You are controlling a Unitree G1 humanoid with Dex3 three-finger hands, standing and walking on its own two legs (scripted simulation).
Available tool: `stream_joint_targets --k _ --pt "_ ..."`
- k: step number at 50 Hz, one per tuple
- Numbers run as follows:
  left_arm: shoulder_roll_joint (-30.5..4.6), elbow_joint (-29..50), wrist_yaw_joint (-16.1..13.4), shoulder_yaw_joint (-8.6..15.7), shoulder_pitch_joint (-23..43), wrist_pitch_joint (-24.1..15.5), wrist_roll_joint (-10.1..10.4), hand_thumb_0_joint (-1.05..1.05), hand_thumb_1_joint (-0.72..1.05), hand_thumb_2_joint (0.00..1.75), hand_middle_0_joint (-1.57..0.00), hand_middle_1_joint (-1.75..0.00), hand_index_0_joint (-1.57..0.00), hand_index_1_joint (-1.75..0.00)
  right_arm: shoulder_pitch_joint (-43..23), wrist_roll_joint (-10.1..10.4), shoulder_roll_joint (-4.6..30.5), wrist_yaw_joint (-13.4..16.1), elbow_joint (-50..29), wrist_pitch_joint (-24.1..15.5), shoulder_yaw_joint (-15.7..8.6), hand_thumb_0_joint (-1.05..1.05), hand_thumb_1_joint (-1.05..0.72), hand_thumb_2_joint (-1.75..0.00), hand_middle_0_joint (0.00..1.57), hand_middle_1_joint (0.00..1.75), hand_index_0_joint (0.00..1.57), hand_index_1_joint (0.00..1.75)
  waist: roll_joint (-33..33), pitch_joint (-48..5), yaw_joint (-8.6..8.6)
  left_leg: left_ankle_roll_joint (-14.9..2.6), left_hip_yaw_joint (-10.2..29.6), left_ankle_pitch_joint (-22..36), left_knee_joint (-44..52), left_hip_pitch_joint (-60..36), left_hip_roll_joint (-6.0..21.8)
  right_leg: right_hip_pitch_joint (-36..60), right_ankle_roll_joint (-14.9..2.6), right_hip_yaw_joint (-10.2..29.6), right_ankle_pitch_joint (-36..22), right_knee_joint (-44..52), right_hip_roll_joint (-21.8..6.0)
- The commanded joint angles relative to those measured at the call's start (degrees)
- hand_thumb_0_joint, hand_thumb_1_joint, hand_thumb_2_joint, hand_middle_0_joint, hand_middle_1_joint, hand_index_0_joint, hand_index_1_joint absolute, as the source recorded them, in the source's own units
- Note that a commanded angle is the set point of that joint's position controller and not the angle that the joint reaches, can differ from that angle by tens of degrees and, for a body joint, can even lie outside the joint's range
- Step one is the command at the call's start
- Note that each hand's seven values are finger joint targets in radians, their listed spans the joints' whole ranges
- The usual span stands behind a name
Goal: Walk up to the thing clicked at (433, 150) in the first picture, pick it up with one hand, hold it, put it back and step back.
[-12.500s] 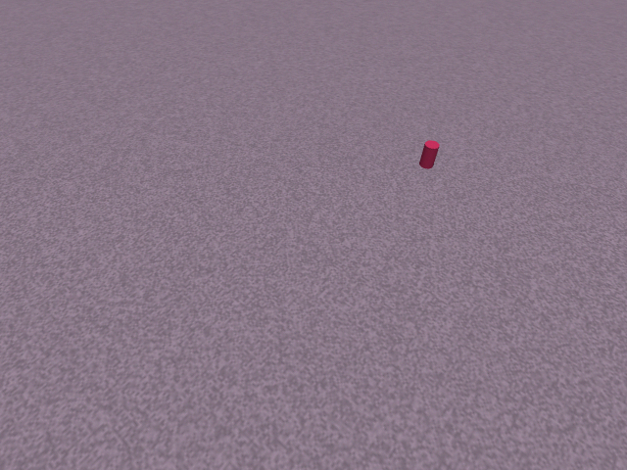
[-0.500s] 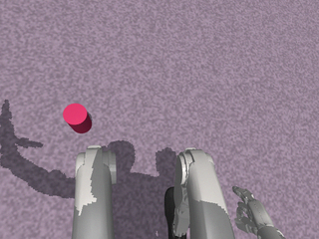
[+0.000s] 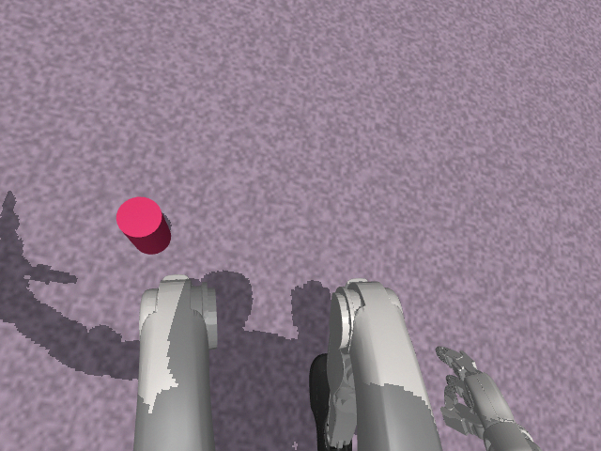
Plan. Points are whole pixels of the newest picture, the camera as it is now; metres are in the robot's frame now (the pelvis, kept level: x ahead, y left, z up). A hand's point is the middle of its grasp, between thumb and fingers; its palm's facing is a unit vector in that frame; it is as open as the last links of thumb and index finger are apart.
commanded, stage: approach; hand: left
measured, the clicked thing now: (146, 227) +0.45 +0.25 -0.30
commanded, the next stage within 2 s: close in in 0.46 s
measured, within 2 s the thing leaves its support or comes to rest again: neither
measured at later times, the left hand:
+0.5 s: hand (55, 228) +0.40 +0.36 -0.19, palm faces +0.17 -0.99 +0.01, open 17.4 cm
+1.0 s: hand (114, 238) +0.41 +0.29 -0.24, palm faces +0.19 -0.98 +0.01, open 17.5 cm
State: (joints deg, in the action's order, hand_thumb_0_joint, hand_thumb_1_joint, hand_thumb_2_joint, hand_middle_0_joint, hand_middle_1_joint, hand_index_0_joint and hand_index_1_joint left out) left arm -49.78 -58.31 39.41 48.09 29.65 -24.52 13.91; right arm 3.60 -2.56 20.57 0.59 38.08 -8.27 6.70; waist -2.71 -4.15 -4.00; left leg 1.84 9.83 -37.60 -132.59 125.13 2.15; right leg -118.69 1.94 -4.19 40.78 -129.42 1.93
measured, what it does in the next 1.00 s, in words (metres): lowers itself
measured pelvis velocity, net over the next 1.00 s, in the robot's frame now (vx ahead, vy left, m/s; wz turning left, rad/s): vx -0.01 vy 0.02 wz -0.15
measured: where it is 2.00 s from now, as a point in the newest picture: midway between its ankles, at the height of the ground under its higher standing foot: (261, 433)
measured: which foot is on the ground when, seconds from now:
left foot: down 0.00-1.00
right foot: down 0.00-1.00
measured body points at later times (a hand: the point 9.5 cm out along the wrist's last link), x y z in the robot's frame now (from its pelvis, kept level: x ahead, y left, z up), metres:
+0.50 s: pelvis +0.00 +0.01 -0.07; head +0.24 +0.15 +0.29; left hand +0.39 +0.41 -0.19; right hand +0.18 -0.26 -0.12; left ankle +0.09 +0.14 -0.33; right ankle +0.10 -0.13 -0.33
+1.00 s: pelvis -0.01 +0.02 -0.09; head +0.21 +0.19 +0.26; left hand +0.39 +0.34 -0.24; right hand +0.15 -0.24 -0.11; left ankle +0.09 +0.14 -0.33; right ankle +0.10 -0.12 -0.33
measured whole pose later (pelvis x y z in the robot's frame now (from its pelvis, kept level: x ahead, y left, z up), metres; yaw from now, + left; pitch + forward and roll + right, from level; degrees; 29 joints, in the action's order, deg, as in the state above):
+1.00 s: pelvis -0.01 +0.02 -0.09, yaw -9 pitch +10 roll -16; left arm -47.0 -80.0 15.1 33.6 30.8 -60.7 9.9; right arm -9.4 -19.3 22.2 -6.1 32.4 -2.2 26.9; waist -15.6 15.2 -11.3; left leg 1.2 22.1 -39.0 -153.5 127.2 1.4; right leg -116.9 3.2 -12.2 38.2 -141.1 7.0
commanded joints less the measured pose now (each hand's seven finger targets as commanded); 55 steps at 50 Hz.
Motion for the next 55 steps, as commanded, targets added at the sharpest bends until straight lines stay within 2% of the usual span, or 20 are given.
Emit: stream_joint_targets --k 1,5,8,9,10,11,14,17,19,21,24,28,32,37,38,41,44,47,48,55 --pt "-17.49 4.38 2.0 2.49 8.64 -5.75 3.98 0.0 -0.58 0.06 -0.06 -0.08 -0.04 -0.1 4.47 -0.42 13.54 0.67 -2.91 -2.31 -3.99 0.0 -0.91 -0.9 0.2 0.3 0.2 0.3 9.83 -27.71 -0.52 -3.41 -4.41 3.06 13.42 -22.05 0.35 11.53 -3.82 -4.32 -5.4 12.5 1.58" --pt "-15.07 -1.99 3.87 -0.24 10.46 -9.65 4.94 0.0 -0.53 0.07 -0.06 -0.09 -0.04 -0.1 3.42 -1.61 14.05 0.3 -2.96 -3.08 -2.33 0.0 -0.9 -0.9 0.2 0.3 0.2 0.3 8.09 -26.02 -2.23 -3.21 -4.05 3.5 10.32 -20.13 0.65 11.56 -3.62 -4.94 -6.08 10.92 2.05" --pt "-17.75 -3.75 3.58 -0.46 13.9 -12.63 4.35 0.0 -0.54 0.07 -0.06 -0.08 -0.04 -0.1 1.55 -2.78 15.04 0.06 -3.77 -3.21 -1.15 0.0 -0.89 -0.9 0.2 0.3 0.2 0.3 9.58 -25.11 -2.47 -2.92 -3.79 0.43 9.02 -19.87 0.84 9.81 -3.73 -5.6 -3.67 9.67 2.39" --pt "-15.7 -7.43 3.54 -2.53 13.22 -13.18 4.04 0.0 -0.55 0.07 -0.06 -0.08 -0.04 -0.1 1.45 -3.15 14.89 -0.2 -2.86 -2.95 -0.32 0.0 -0.89 -0.9 0.2 0.3 0.2 0.3 10.13 -23.86 -2.96 -2.71 -3.59 -0.92 8.76 -20.07 0.94 8.73 -3.79 -5.92 -2.47 8.95 2.48" --pt "-20.74 -5.07 2.75 0.3 14.77 -14.49 3.51 0.0 -0.56 0.08 -0.06 -0.08 -0.04 -0.1 0.73 -3.84 15.6 -0.31 -3.84 -2.91 -0.05 0.0 -0.89 -0.9 0.2 0.3 0.2 0.3 11.11 -24.97 -2.02 -2.54 -3.59 -0.37 8.04 -20.26 1.12 9.6 -3.82 -6.16 -2.92 8.51 2.7" --pt "-19.84 -8.3 2.5 -0.88 14.16 -15.41 3.34 0.0 -0.54 0.09 -0.05 -0.08 -0.03 -0.1 0.13 -4.25 15.66 -0.44 -3.09 -2.49 0.87 0.0 -0.89 -0.9 0.2 0.3 0.2 0.3 11.69 -24.6 -2.36 -2.44 -3.57 -0.86 7.53 -20.77 1.17 9.21 -3.8 -6.25 -2.52 7.9 2.75" --pt "-25.31 -4.46 0.29 2.92 16.13 -19.67 2.81 0.0 -0.56 0.09 -0.06 -0.08 -0.03 -0.1 -0.98 -6.19 16.26 -1.02 -3.29 -1.44 2.7 0.0 -0.89 -0.9 0.2 0.3 0.2 0.3 15.81 -26.92 -1.28 -1.65 -3.31 2.77 5.84 -23.22 1.7 11.47 -3.74 -6.99 -5.57 5.29 2.96" --pt "-21.71 -8.79 -0.99 -0.01 13.22 -22.88 1.65 0.0 -0.56 0.09 -0.06 -0.09 -0.03 -0.11 -3.59 -7.92 17.28 -1.44 -3.8 -0.05 4.58 0.0 -0.91 -0.91 0.2 0.3 0.2 0.3 19.04 -26.25 -2.78 -0.91 -2.02 5.63 4.76 -26.26 2.11 10.77 -3.88 -7.96 -7.79 2.83 3.1" --pt "-25.18 -4.57 -1.94 1.72 14.88 -25.3 0.84 0.0 -0.5 0.1 -0.05 -0.1 -0.03 -0.12 -4.1 -9.29 17.95 -1.32 -2.63 0.92 5.18 0.0 -0.91 -0.91 0.2 0.3 0.2 0.3 23.16 -28.37 -2.52 -0.44 -1.59 9.61 3.64 -29.59 2.47 11.43 -3.79 -8.23 -10.85 1.52 3.13" --pt "-24.86 -3.21 -2.78 1.62 14.14 -26.71 0.06 0.0 -0.53 0.09 -0.06 -0.1 -0.04 -0.12 -4.62 -10.49 18.46 -1.52 -3.03 1.64 5.78 0.0 -0.92 -0.91 0.2 0.3 0.2 0.3 25.44 -29.41 -3.33 -0.07 -0.76 13.44 2.72 -32.01 2.8 11.99 -3.75 -8.96 -13.8 0.42 3.28" --pt "-13.01 -8.27 -3.46 -5.13 10.94 -27.69 0.29 0.0 -0.55 0.09 -0.06 -0.11 -0.04 -0.12 -6.57 -11.45 18.61 -2.0 -3.67 2.31 6.53 0.0 -0.93 -0.91 0.2 0.3 0.2 0.3 24.15 -25.84 -6.39 0.37 0.92 14.58 2.13 -31.92 3.05 10.34 -3.7 -10.51 -14.78 -0.38 3.35" --pt "-7.67 -12.65 -5.34 -10.46 11.2 -29.22 0.78 0.0 -0.58 0.07 -0.06 -0.1 -0.05 -0.11 -7.89 -12.12 18.95 -2.4 -3.94 3.15 8.26 0.0 -0.93 -0.91 0.2 0.3 0.2 0.3 19.61 -20.67 -9.23 0.13 2.11 11.55 -0.02 -26.59 2.97 10.63 -3.24 -12.15 -14.61 -0.68 3.62" --pt "-14.45 -12.42 -10.15 -6.43 10.84 -33.13 0.37 0.0 -0.61 0.02 -0.06 -0.08 -0.06 -0.08 -11.17 -13.33 19.97 -3.02 -5.9 4.0 10.44 0.0 -0.93 -0.91 0.2 0.3 0.2 0.3 16.94 -19.55 -8.2 -0.58 2.43 8.75 -2.43 -22.48 2.9 14.12 -2.78 -12.58 -13.85 -0.75 4.18" --pt "-11.34 -13.51 -16.41 -7.99 12.07 -37.59 -0.97 0.0 -0.58 0.04 -0.06 -0.08 -0.06 -0.08 -12.5 -14.39 19.78 -4.08 -6.36 4.39 12.66 0.0 -0.92 -0.9 0.2 0.3 0.2 0.3 17.41 -15.31 -9.21 -0.38 2.85 4.05 -2.34 -20.51 2.8 14.6 -2.56 -13.7 -10.86 -0.2 4.78" --pt "-14.08 -11.8 -17.75 -6.23 11.99 -38.2 -1.5 0.0 -0.56 0.04 -0.06 -0.08 -0.06 -0.08 -13.51 -14.82 20.42 -4.07 -7.7 4.27 12.58 0.0 -0.92 -0.9 0.2 0.3 0.2 0.3 18.06 -16.09 -8.28 -0.45 2.65 3.78 -2.8 -20.61 2.86 15.01 -2.61 -13.62 -10.9 -0.15 4.98" --pt "-10.95 -13.69 -20.58 -9.47 11.19 -39.16 -3.32 0.0 -0.54 0.04 -0.06 -0.08 -0.06 -0.07 -14.08 -15.31 20.81 -4.64 -8.01 4.9 12.91 0.0 -0.92 -0.9 0.2 0.3 0.2 0.3 19.59 -12.24 -9.88 -0.04 3.27 0.47 -1.32 -20.01 2.91 12.87 -2.66 -14.89 -8.7 -0.65 4.88" --pt "-9.92 -14.34 -22.62 -10.07 10.05 -39.48 -3.85 0.0 -0.52 0.05 -0.05 -0.07 -0.05 -0.06 -13.37 -16.49 21.59 -5.06 -7.25 5.58 12.45 0.0 -0.93 -0.9 0.2 0.3 0.2 0.3 20.31 -11.61 -10.65 0.32 4.14 1.89 -1.29 -21.47 3.18 11.83 -2.7 -15.46 -10.37 -1.45 5.04" --pt "-6.38 -14.2 -24.27 -14.83 11.86 -39.97 -4.36 0.0 -0.52 0.04 -0.05 -0.06 -0.06 -0.05 -13.65 -17.23 21.49 -5.56 -7.28 6.16 12.71 0.0 -0.93 -0.9 0.2 0.3 0.2 0.3 19.5 -10.21 -12.94 0.48 5.3 1.59 -1.03 -21.6 3.02 10.59 -2.61 -16.14 -10.71 -1.73 5.13" --pt "-3.07 -12.88 -24.48 -18.24 14.2 -40.53 -4.25 0.0 -0.52 0.05 -0.04 -0.06 -0.05 -0.05 -14.6 -17.19 21.41 -5.92 -7.99 6.11 12.86 0.0 -0.93 -0.91 0.2 0.3 0.2 0.3 19.15 -8.97 -14.52 0.51 5.76 0.46 -0.73 -21.3 2.81 9.88 -2.37 -16.51 -10.26 -1.6 4.98" --pt "-4.46 -16.49 -29.22 -17.54 14.24 -42.62 -4.53 0.0 -0.48 0.08 -0.04 -0.06 -0.04 -0.05 -13.8 -17.96 21.99 -6.91 -7.22 6.99 13.72 0.0 -0.91 -0.9 0.2 0.3 0.2 0.3 17.06 -7.2 -14.08 0.58 8.41 -0.3 -0.51 -21.4 2.77 9.73 -2.14 -16.92 -9.92 -2.0 5.37"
